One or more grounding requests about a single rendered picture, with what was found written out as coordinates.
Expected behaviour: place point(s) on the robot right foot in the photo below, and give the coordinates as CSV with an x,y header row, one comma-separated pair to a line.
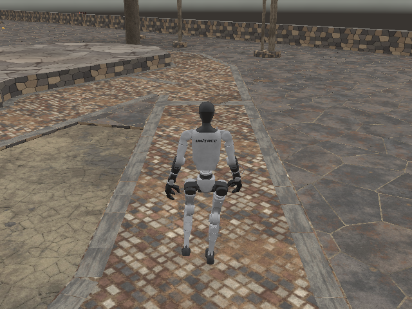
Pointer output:
x,y
210,258

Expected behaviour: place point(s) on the robot right upper arm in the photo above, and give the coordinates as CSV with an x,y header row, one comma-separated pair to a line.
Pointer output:
x,y
229,146

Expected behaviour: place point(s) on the robot left upper arm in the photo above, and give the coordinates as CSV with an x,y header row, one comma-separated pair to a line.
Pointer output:
x,y
182,146

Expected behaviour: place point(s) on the right robot hand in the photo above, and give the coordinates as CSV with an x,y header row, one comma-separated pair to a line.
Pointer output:
x,y
233,183

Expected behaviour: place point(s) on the left robot hand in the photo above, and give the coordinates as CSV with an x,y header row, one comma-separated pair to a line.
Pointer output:
x,y
169,191

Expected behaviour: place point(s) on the humanoid robot head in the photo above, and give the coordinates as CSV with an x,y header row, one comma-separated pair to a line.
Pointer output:
x,y
206,111

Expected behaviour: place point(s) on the robot right forearm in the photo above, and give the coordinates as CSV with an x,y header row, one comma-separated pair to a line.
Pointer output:
x,y
235,171

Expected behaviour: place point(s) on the robot left forearm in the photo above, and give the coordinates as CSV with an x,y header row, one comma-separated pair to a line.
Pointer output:
x,y
174,173

